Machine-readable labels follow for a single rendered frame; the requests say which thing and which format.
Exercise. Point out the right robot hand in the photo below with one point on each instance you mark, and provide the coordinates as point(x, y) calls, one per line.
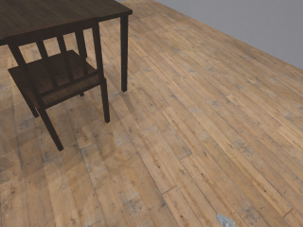
point(224, 221)

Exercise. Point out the table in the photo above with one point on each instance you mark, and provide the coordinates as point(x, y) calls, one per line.
point(17, 15)

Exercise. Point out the chair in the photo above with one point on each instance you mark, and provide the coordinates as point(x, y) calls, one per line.
point(51, 80)

